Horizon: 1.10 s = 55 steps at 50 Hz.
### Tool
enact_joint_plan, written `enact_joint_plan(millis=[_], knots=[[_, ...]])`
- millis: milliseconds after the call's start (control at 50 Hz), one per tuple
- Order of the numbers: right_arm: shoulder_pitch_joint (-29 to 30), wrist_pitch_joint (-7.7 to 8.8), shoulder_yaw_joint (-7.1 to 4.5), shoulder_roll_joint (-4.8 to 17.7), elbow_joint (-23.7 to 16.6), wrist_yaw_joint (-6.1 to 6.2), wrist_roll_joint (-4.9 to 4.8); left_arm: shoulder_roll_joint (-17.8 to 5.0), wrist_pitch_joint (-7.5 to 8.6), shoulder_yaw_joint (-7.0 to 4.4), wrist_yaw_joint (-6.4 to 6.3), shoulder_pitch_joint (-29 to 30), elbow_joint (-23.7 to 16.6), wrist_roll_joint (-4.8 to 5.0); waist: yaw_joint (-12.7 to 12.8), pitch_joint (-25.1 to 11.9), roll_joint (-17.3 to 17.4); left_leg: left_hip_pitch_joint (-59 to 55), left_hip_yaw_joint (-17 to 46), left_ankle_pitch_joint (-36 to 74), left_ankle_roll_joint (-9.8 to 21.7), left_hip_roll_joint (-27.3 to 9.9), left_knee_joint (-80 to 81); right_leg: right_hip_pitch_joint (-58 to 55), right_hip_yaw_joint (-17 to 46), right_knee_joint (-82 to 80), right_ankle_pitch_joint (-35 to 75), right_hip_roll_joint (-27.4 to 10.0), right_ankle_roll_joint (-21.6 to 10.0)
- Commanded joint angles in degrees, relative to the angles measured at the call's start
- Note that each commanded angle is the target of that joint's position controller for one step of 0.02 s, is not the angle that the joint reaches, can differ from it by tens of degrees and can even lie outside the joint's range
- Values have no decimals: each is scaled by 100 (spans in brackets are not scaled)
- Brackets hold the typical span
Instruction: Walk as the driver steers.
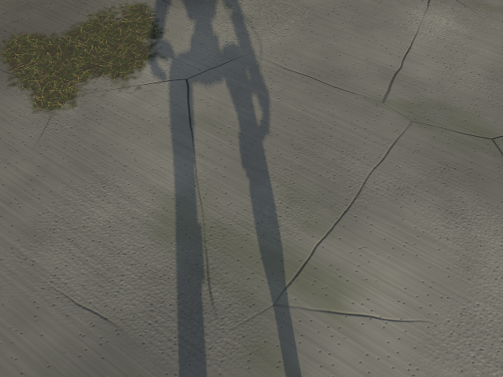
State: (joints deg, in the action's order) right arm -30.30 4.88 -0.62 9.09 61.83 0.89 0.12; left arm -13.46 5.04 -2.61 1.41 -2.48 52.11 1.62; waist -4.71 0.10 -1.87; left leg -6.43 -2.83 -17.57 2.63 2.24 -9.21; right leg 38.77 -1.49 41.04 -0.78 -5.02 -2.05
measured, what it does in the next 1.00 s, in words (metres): walks ahead, turning left: right foot, then left foot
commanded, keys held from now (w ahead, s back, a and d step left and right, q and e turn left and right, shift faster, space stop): w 0.30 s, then w+q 0.10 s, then q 0.40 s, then w+q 0.20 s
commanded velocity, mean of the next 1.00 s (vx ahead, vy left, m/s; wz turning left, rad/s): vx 0.33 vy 0.00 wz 0.28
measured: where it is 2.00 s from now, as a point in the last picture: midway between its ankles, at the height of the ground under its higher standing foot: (170, 287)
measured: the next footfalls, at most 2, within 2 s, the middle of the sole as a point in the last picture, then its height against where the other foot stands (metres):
right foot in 0.14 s outside the picture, level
left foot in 0.66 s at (197, 362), level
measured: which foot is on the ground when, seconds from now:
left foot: down 0.00-0.16, up 0.18-0.64, down 0.66-1.00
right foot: up 0.00-0.12, down 0.14-0.66, up 0.68-1.00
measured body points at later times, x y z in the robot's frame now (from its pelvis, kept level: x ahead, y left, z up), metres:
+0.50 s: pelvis +0.29 -0.04 +0.01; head +0.31 -0.04 +0.46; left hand +0.28 +0.22 -0.14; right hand +0.45 -0.29 -0.11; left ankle +0.47 +0.14 -0.67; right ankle +0.25 -0.13 -0.74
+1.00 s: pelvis +0.46 +0.01 +0.00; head +0.49 +0.03 +0.45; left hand +0.52 +0.32 -0.12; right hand +0.67 -0.22 -0.10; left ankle +0.50 +0.10 -0.74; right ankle +0.57 -0.14 -0.70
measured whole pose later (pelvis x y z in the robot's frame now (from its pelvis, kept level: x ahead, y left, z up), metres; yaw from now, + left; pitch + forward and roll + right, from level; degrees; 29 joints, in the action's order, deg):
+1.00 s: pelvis +0.46 +0.01 +0.00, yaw +19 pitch +4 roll -1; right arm -12.3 1.2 -4.5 15.7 40.4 1.5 -0.5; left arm -16.1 2.5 -3.2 -1.8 -5.9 48.0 -0.1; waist -1.6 -0.4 0.2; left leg 22.6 6.9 -5.5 5.0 6.4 -24.3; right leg 30.3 6.0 42.9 -16.1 -1.0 2.3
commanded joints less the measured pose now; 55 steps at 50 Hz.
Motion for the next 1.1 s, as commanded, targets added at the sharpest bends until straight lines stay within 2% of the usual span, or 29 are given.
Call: enact_joint_plan(millis=[20,60,100,120,140,160,180,200,220,240,280,320,360,420,500,560,600,640,660,680,700,720,740,760,780,820,880,1040,1100], knots=[[-336,41,-215,1031,-123,62,-77,-161,94,49,86,1047,-632,34,74,1018,684,677,595,2314,724,-1499,451,-25,-157,-710,310,202,-90],[-252,17,-261,1078,-133,63,-88,-288,136,15,141,1080,-720,32,234,900,700,237,488,3080,636,-1623,136,-224,-143,-979,150,284,-268],[-84,-42,-326,1233,-193,63,-39,-585,159,-129,140,470,-612,27,651,285,954,-118,387,5147,505,-1669,-758,-1183,-303,-935,-183,603,-467],[41,-99,-330,1237,-235,54,-7,-821,150,-265,107,-435,-351,43,1113,-267,1034,21,231,5924,390,-1511,-1800,-2286,-415,-933,-255,808,-618],[191,-109,-292,1193,-343,32,19,-1084,113,-392,51,-1477,-61,36,1583,-867,985,1009,161,5361,209,-1303,-3173,-3933,1,-858,-224,451,-850],[-392,-27,-106,497,-465,-54,60,-1674,76,-529,-2,-2414,107,-147,1386,-1981,-352,3186,89,2411,-120,-417,-5619,-6276,2568,-1028,-1109,-1207,-1728],[-526,161,-16,248,-367,-118,-99,-1387,61,-418,21,-2447,193,-167,1264,-2637,-1087,4157,944,-1326,-153,223,-6997,-6680,4840,-2330,-1841,-1926,-2154],[135,289,-174,805,-585,-128,-273,-996,95,-301,41,-1808,146,-91,1176,-1568,-811,4753,1138,-1138,11,-190,-7402,-5838,4149,-2537,-2000,-1591,-1735],[688,340,-215,999,-771,-96,-337,-712,119,-214,44,-1197,13,-71,987,-823,-388,4765,923,-611,98,-515,-7218,-4766,3128,-2640,-1520,-1392,-1472],[926,322,-260,1011,-805,-32,-280,-527,163,-145,84,-765,-41,-110,743,-412,113,4448,797,-174,105,-786,-6835,-3770,2399,-2813,-841,-1173,-1307],[675,142,-323,807,-756,31,-170,-308,208,-77,130,-568,39,-195,348,-190,-60,3713,799,161,113,-1067,-6280,-2737,1558,-3129,-517,-774,-1143],[595,7,-321,621,-755,48,-174,-410,228,-93,95,-748,180,-181,237,16,-161,3669,699,219,59,-1140,-5941,-2339,1149,-3398,-378,-702,-1213],[1026,-59,-359,742,-937,59,-145,-625,250,-136,3,-923,273,-217,261,234,-149,4136,702,703,-54,-1226,-5504,-2318,864,-3597,-299,-735,-1241],[1668,-45,-378,792,-1154,12,-111,-728,228,-146,-119,-1154,346,-243,413,367,-34,4602,742,1684,-112,-1167,-4478,-2643,402,-3579,347,-672,-1076],[2472,8,-274,600,-1444,-126,-64,-867,157,-120,-230,-1318,361,-236,676,310,-44,3872,197,2624,-110,-741,-3009,-2746,-446,-3228,1721,-489,-810],[2705,-41,-300,741,-1715,-255,-55,-978,-12,-149,-315,-1398,389,-138,706,197,-153,4030,131,2203,-24,-615,-2591,-3576,-507,-2620,2214,-750,-695],[2476,-50,-380,939,-1826,-339,-27,-1097,-140,-205,-384,-1277,328,-70,521,-3,-270,3793,-2,1523,145,-423,-2459,-3937,-504,-1939,2937,-886,-556],[1387,-12,-602,1364,-1605,-367,-29,-1079,-257,-218,-438,-1104,170,-55,3,-545,-48,2509,-150,1881,398,-14,-1780,-3821,-704,-257,2996,-545,-227],[939,-30,-753,1912,-1621,-265,24,-976,-238,-158,-421,-1310,1,-203,-86,-1106,792,1107,1059,4186,775,-875,-1810,-2724,-831,1493,1161,-124,134],[1125,-80,-750,2279,-1800,-195,99,-272,-146,45,-306,-2008,-97,-455,576,-1797,1918,-616,3255,6688,1888,-2238,-2180,-749,-360,3467,-3923,974,493],[995,-109,-668,1934,-1941,-224,100,-679,-52,-10,-201,-2002,-83,-249,274,-2727,1407,-821,3927,5243,2231,-2436,-1655,-428,743,4183,-3966,899,394],[1458,-131,-619,1664,-2118,-217,61,-903,-48,-81,-189,-1432,-232,-52,223,-2067,873,-245,3339,4067,1929,-2096,-1431,-15,749,4149,-3399,659,300],[1842,-182,-569,1474,-2193,-171,-32,-871,-104,-91,-254,-1105,-294,-52,323,-1400,308,534,2815,3168,1582,-1799,-1221,104,652,3763,-2872,426,311],[2055,-230,-522,1359,-2266,-136,-56,-912,-193,-132,-332,-944,-305,-124,419,-984,120,1342,2524,2685,1410,-1615,-1035,-89,647,3328,-2598,257,332],[2132,-265,-518,1348,-2298,-113,-6,-955,-284,-173,-371,-938,-372,-163,568,-816,274,1935,2397,2359,1330,-1452,-895,-461,665,2953,-2452,206,326],[2118,-283,-548,1419,-2366,-81,69,-779,-361,-165,-402,-1080,-411,-208,691,-831,574,2363,2165,2003,1269,-1166,-743,-844,562,2277,-2182,299,347],[2013,-279,-607,1533,-2468,22,-57,-710,-336,-151,-409,-803,-531,-214,558,-876,769,2349,2416,-136,1245,-1036,-439,-789,564,1202,-1802,362,437],[1749,-340,-650,1633,-2594,106,-88,-786,10,-195,-244,-212,-835,-104,328,-601,1029,2271,3004,-1229,1041,-992,-426,-1235,570,-480,-1525,611,365],[1893,-408,-604,1528,-2686,82,-115,-790,135,-241,-198,-613,-782,-38,641,-474,1009,2746,3076,-1557,905,-781,-666,-2281,434,-1394,-1315,638,179]])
